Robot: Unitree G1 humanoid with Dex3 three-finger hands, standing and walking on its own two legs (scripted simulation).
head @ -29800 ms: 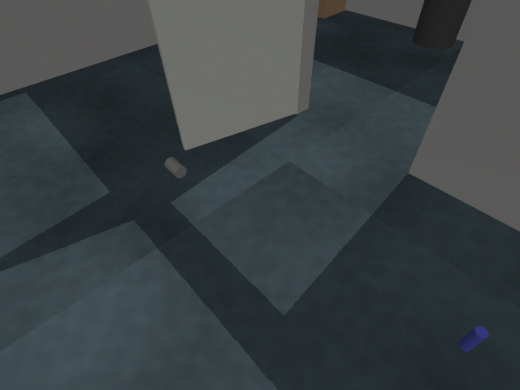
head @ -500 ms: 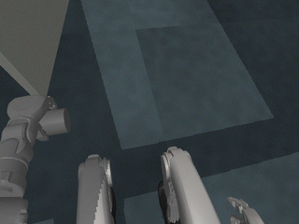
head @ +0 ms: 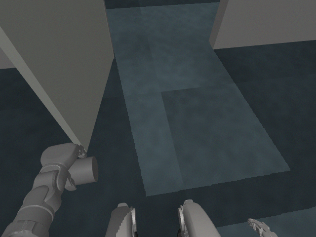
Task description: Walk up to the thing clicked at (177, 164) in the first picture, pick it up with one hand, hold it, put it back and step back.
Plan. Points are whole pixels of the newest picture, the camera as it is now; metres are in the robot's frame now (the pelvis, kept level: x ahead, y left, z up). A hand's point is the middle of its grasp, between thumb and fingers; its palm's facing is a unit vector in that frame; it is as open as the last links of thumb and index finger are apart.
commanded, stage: lift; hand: left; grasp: from above
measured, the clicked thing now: (75, 172) +0.35 +0.24 -0.13
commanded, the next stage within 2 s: hold in 0.54 s
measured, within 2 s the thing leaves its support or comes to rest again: neither
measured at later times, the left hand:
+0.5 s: hand (61, 151) +0.35 +0.23 +0.02, palm faces -0.45 -0.10 -0.89, open 9.6 cm
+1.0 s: hand (53, 138) +0.37 +0.23 +0.06, palm faces -0.45 -0.07 -0.89, open 9.5 cm
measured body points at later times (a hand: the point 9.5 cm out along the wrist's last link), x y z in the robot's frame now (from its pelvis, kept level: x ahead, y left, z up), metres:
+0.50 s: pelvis +0.04 +0.00 +0.10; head +0.09 +0.00 +0.54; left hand +0.37 +0.23 +0.07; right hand +0.12 -0.27 -0.02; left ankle +0.08 +0.12 -0.59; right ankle +0.06 -0.14 -0.59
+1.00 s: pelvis +0.06 +0.01 +0.13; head +0.09 +0.00 +0.58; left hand +0.38 +0.23 +0.11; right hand +0.16 -0.26 +0.01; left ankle +0.08 +0.12 -0.59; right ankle +0.06 -0.14 -0.59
